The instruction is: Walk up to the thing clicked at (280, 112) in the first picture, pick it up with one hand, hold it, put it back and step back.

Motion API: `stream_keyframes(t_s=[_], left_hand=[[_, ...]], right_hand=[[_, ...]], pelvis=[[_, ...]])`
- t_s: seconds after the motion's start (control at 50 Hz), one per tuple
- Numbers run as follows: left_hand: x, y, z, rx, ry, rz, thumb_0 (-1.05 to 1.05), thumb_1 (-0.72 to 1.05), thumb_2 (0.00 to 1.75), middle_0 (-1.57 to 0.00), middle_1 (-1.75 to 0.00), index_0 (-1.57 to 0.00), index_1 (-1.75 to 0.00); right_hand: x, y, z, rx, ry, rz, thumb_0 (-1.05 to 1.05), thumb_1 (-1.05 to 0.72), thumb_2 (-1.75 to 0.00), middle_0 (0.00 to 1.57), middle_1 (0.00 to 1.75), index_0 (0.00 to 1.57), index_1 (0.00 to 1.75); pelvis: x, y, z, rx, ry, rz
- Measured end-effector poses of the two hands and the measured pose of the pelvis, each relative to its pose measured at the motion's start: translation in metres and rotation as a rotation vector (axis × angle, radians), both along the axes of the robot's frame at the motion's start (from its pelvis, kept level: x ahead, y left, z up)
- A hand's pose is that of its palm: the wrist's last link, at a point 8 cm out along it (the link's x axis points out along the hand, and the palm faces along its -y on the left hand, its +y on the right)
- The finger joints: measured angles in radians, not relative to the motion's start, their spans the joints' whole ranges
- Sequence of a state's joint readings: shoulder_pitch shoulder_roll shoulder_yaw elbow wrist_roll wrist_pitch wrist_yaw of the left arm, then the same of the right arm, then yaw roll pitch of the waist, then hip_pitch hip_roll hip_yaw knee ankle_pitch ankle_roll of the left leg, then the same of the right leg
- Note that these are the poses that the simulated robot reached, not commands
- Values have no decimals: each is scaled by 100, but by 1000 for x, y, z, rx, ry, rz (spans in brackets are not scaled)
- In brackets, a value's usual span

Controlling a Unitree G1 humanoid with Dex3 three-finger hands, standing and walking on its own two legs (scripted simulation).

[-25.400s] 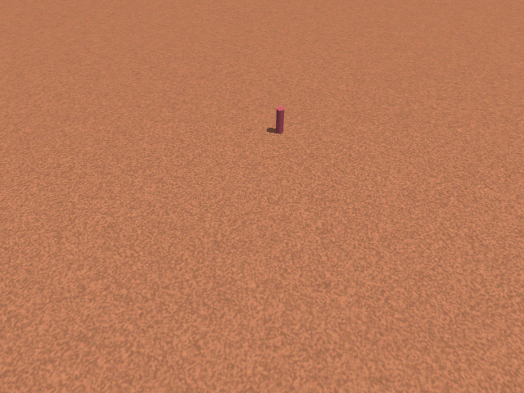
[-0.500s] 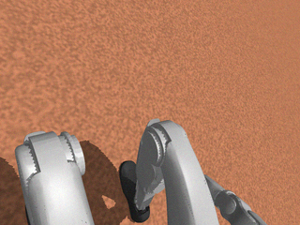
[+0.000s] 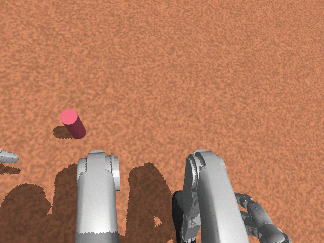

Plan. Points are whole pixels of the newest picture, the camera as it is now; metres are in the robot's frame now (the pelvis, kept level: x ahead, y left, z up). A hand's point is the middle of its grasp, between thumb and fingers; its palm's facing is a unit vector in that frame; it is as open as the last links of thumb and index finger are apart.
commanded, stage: home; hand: left
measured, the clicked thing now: (74, 125) +0.44 +0.27 -0.27
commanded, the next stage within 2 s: none
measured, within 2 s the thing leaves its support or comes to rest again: neither
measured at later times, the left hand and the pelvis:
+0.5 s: hand out of the picture +0.26 +0.29 +0.12, palm faces +0.28 -0.86 -0.42, open 17.3 cm; pelvis +0.05 -0.01 +0.22, yaw +7 degrees
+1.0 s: hand out of the picture +0.24 +0.22 +0.31, palm faces +0.26 -0.92 -0.30, open 17.5 cm; pelvis +0.10 +0.01 +0.36, yaw +9 degrees
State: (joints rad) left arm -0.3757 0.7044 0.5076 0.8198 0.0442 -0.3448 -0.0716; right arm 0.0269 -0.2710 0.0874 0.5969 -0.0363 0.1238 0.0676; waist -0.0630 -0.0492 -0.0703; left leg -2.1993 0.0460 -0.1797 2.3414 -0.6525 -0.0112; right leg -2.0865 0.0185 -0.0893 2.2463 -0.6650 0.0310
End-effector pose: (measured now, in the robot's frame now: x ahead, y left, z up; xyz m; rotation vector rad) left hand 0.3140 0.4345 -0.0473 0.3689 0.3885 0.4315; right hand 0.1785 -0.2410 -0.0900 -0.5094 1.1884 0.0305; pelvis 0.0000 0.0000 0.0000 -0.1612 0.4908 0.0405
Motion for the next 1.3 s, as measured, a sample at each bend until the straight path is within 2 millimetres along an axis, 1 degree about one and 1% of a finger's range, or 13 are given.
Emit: stream_keyframes(t_s=[0.04,0.08,0.14,0.2,0.3,0.44,0.54,0.66,0.78,0.9,1.0,1.14,1.3], left_hand=[[-9,-2,16,23,46,17,-1,-51,8,-7,-5,-6,-6],[-19,-9,30,35,98,24,-1,-51,8,-7,-6,-6,-6],[-33,-28,50,31,162,16,-1,-51,8,-6,-6,-6,-6],[-45,-51,73,11,203,9,-1,-50,8,-7,-6,-6,-6],[-61,-79,117,-36,253,37,-1,-50,8,-7,-6,-6,-6],[-76,-101,184,-90,307,94,-1,-51,7,-7,-5,-6,-6],[-83,-117,223,-139,357,116,-1,-52,7,-7,-5,-6,-5],[-86,-135,272,-188,368,120,-1,-52,6,-6,-5,-6,-5],[-88,-152,321,-214,354,97,-1,-52,6,-6,-5,-5,-5],[-92,-166,363,-226,319,59,-1,-53,6,-6,-5,-5,-5],[-98,-174,382,-236,297,45,-1,-54,5,-6,-5,-5,-5],[-106,-178,387,-237,304,50,-1,-55,5,-6,-5,-5,-5],[-112,-186,385,-247,321,56,-1,-55,5,-6,-5,-5,-5]], right_hand=[[-2,-1,2,26,11,-34,0,-91,-90,20,31,20,31],[-3,-2,6,50,20,-62,1,-91,-90,20,31,20,31],[-1,-2,20,78,22,-92,1,-91,-90,20,31,20,30],[6,-1,43,95,2,-110,1,-91,-90,20,31,20,30],[28,1,96,106,-80,-124,1,-91,-90,20,31,20,30],[67,4,183,101,-237,-118,1,-90,-90,20,31,20,30],[86,8,241,97,-330,-110,1,-90,-90,20,31,20,30],[95,17,299,86,-388,-113,1,-90,-90,20,31,20,30],[93,28,342,95,-428,-137,1,-90,-90,20,31,20,30],[92,39,368,120,-476,-158,1,-90,-90,20,31,20,30],[97,46,378,148,-512,-151,1,-90,-90,20,31,20,30],[107,48,386,172,-550,-108,1,-90,-90,20,31,20,30],[110,35,390,161,-564,-85,1,-90,-90,20,31,20,30]], pelvis=[[1,-1,11,14,23,5],[2,-2,23,27,43,10],[4,-5,46,44,64,16],[7,-9,73,59,72,23],[16,-14,122,78,62,38],[36,-15,192,94,7,64],[52,-12,237,101,-45,81],[71,-6,285,108,-120,100],[87,2,323,116,-201,114],[99,9,347,124,-263,117],[103,11,356,131,-300,119],[101,7,361,141,-326,126],[99,-2,363,150,-340,130]])
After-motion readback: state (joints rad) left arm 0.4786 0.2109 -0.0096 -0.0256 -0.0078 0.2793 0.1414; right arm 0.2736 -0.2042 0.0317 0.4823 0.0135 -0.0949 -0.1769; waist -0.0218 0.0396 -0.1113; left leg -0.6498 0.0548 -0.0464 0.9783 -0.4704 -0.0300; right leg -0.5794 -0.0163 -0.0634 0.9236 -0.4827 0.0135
